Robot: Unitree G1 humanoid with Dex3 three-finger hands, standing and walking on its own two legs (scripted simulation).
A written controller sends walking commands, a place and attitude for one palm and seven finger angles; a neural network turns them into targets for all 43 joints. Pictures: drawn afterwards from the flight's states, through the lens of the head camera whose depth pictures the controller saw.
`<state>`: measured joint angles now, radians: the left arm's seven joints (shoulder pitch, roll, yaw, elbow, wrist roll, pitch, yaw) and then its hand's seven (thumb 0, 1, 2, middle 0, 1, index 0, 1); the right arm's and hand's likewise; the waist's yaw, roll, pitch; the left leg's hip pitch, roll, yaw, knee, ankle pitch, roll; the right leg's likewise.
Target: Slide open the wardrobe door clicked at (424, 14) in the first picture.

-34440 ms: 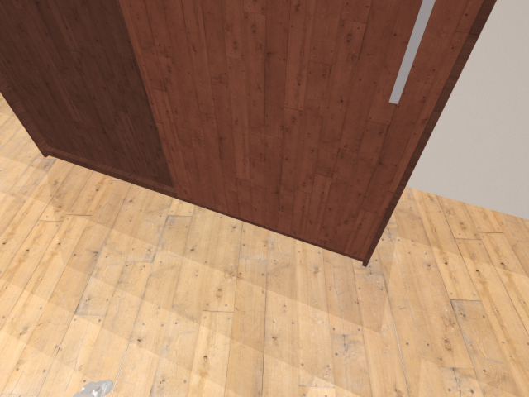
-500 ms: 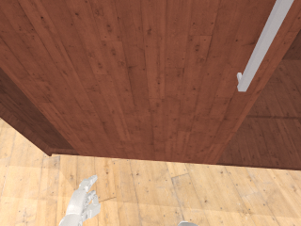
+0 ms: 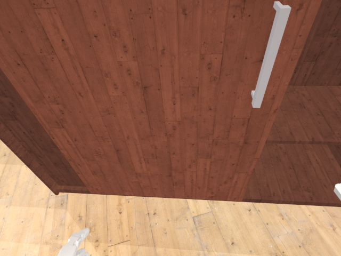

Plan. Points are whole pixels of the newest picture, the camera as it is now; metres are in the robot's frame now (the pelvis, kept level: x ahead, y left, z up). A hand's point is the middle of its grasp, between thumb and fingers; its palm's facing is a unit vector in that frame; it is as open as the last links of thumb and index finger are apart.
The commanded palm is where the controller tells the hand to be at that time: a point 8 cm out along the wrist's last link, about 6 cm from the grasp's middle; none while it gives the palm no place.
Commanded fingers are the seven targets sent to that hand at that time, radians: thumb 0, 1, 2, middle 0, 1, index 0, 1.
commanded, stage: stop stepping back and stand still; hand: right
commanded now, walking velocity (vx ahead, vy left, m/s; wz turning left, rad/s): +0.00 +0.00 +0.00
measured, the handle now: (265, 60) +0.56 -0.24 +0.20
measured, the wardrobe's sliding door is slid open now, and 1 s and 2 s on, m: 0.65 0.65 0.65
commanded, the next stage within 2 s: let the arm hang, fingers relaxed in 0.62 s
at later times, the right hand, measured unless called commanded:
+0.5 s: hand out of the picture +0.23 -0.31 +0.15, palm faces +0.46 +0.80 -0.38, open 7.4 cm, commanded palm +0.16 -0.34 +0.19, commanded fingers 0.00 -0.90 -0.90 0.20 0.30 0.20 0.30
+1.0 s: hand out of the picture +0.10 -0.20 -0.15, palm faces -0.05 +0.98 -0.18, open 7.4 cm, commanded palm none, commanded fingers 0.00 -0.90 -0.90 0.20 0.30 0.20 0.30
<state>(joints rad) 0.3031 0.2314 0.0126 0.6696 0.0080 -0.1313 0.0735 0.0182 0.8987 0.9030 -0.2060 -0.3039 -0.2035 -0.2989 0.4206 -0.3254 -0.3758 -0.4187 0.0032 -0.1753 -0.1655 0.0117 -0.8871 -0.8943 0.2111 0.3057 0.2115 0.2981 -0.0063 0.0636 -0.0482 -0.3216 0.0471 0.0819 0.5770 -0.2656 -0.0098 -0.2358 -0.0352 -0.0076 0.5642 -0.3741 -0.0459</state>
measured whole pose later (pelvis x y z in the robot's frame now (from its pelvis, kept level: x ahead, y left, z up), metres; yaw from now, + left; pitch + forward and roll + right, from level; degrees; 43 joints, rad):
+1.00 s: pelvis +0.01 -0.02 +0.00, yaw -1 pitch +1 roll -1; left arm 0.22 0.27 0.01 0.84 0.03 0.00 0.00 0.01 0.90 0.90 -0.20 -0.30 -0.20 -0.30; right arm 0.28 -0.21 0.02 0.73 -0.04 0.07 0.01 0.01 -0.91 -0.89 0.20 0.30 0.20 0.30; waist 0.03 0.04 0.03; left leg -0.33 0.04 0.04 0.63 -0.31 0.00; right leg -0.26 0.04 -0.01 0.59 -0.35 -0.03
